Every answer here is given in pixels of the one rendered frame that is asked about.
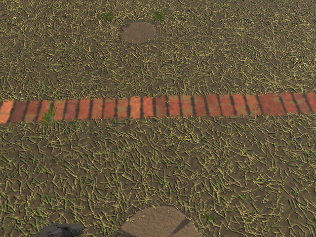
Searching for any left robot hand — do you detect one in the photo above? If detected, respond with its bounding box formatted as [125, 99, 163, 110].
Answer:
[30, 222, 84, 237]

